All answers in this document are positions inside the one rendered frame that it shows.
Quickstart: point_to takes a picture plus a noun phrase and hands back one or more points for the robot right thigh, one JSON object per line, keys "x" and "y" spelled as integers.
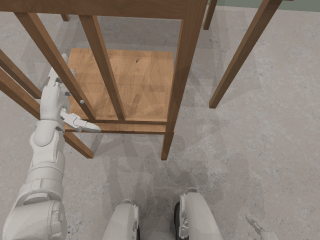
{"x": 201, "y": 222}

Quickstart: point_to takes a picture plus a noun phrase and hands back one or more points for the robot left forearm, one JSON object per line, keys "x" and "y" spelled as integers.
{"x": 46, "y": 171}

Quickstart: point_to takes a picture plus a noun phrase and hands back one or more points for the robot left thigh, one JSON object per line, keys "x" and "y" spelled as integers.
{"x": 123, "y": 222}

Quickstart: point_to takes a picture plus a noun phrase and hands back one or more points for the left robot hand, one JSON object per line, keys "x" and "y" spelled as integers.
{"x": 54, "y": 96}

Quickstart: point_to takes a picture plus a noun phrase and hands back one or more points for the chair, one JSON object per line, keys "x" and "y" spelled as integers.
{"x": 124, "y": 91}

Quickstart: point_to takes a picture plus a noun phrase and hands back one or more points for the left robot upper arm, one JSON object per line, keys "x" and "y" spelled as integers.
{"x": 38, "y": 221}

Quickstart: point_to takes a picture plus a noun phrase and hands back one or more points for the right robot hand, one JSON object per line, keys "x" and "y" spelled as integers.
{"x": 261, "y": 228}

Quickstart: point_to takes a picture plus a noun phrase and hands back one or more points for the robot thigh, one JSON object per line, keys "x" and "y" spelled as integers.
{"x": 201, "y": 222}
{"x": 123, "y": 222}

